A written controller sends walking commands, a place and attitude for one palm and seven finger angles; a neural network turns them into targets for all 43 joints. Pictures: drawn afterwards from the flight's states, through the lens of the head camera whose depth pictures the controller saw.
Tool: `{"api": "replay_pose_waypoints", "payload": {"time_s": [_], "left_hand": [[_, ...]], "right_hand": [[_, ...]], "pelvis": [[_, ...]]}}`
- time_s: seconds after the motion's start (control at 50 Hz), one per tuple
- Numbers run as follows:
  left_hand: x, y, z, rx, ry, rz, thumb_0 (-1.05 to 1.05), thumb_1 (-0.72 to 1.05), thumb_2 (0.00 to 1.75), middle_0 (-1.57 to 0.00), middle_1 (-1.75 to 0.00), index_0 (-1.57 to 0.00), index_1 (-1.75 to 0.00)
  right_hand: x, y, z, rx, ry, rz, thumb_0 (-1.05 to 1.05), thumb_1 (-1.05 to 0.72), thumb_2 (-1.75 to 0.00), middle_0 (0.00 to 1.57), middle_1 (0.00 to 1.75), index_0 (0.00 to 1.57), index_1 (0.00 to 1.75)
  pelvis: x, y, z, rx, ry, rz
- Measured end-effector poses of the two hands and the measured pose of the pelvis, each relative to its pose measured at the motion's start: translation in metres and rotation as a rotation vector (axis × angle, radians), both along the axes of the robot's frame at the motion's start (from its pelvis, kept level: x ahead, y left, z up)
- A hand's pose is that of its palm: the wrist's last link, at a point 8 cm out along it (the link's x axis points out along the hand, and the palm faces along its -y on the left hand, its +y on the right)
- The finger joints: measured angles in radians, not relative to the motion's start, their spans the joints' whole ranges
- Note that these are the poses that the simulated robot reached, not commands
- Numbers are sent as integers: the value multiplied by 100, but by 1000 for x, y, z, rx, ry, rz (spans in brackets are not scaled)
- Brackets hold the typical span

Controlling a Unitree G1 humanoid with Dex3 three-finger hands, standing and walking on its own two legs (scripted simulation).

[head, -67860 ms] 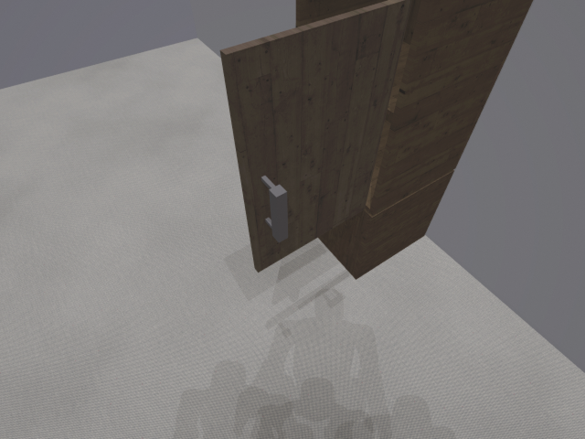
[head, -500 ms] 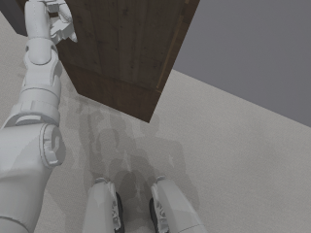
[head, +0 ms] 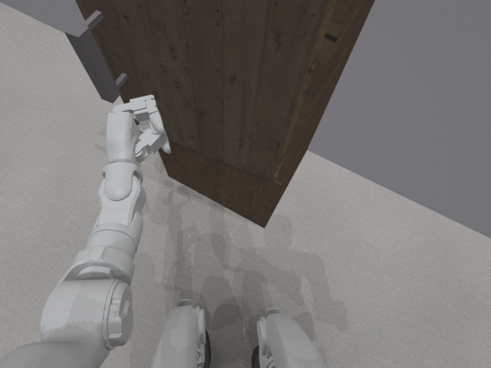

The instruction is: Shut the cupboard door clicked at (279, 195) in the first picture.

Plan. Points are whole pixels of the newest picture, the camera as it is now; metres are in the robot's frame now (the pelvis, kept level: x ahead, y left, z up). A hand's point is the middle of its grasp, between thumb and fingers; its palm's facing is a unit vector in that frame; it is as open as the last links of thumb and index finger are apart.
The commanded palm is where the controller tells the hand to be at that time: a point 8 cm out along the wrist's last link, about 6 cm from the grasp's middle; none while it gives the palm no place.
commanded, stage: pull the fist back off the door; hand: left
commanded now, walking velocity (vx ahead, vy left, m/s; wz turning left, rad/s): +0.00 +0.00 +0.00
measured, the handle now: (103, 59) +0.64 +0.22 +0.04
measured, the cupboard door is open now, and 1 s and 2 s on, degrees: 6 6 6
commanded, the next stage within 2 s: draw the hand back to the body in 0.06 s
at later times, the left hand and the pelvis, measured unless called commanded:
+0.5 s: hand (114, 148) +0.41 +0.15 +0.11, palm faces +0.06 -1.00 -0.05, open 3.1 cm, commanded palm +0.38 +0.20 +0.12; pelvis +0.01 +0.00 +0.05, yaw +0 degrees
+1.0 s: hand out of the picture +0.29 +0.24 +0.21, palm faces +0.25 -0.93 -0.26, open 3.5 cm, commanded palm +0.25 +0.28 +0.23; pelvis +0.03 +0.03 +0.12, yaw +2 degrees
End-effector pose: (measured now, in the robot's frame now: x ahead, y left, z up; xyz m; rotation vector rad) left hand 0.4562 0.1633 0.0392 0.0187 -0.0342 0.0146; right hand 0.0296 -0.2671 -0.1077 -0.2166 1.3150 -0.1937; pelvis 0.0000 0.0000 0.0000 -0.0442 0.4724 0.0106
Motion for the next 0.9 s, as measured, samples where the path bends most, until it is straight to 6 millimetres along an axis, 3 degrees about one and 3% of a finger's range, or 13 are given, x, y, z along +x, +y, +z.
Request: {"api": "replay_pose_waypoints", "payload": {"time_s": [0.14, 0.26, 0.38, 0.48, 0.58, 0.7, 0.9], "left_hand": [[6, -12, 15, 33, 13, -16, 1, 90, 90, -130, -150, -131, -150], [7, -4, 19, 4, 10, 17, 1, 90, 90, -130, -150, -130, -150], [-34, 21, 47, 60, -24, 18, 2, 90, 90, -130, -149, -130, -150], [-68, 41, 67, 37, 41, 39, 1, 90, 90, -130, -150, -130, -150], [-83, 51, 94, 11, -25, 22, 2, 90, 90, -130, -150, -130, -150], [-109, 58, 117, 21, -45, -39, 1, 90, 90, -128, -147, -128, -147], [-175, 99, 153, 214, 73, 149, 1, 90, 90, -109, -126, -109, -126]], "right_hand": [[38, -2, -1, -4, -115, 28, 1, -90, -90, 20, 30, 20, 30], [32, 5, -4, 23, -127, 5, 1, -90, -90, 20, 30, 20, 30], [15, 20, 6, 95, -90, -47, 1, -90, -90, 20, 30, 20, 30], [20, 27, 30, 99, -107, -39, 1, -90, -90, 20, 30, 20, 30], [45, 21, 59, 36, -209, -14, 1, -90, -90, 20, 30, 20, 30], [89, 17, 92, -1, -383, 8, 1, -90, -90, 20, 30, 20, 30], [164, 56, 141, 20, -558, 67, 1, -90, -90, 20, 30, 20, 30]], "pelvis": [[-3, -4, -1, 7, -20, 2], [-5, -5, -1, 14, -23, -12], [0, -3, 21, 30, -80, -28], [5, -2, 46, 31, -152, -15], [7, 1, 61, 20, -207, 3], [14, 10, 75, 17, -263, -4], [24, 22, 105, 29, -391, 6]]}}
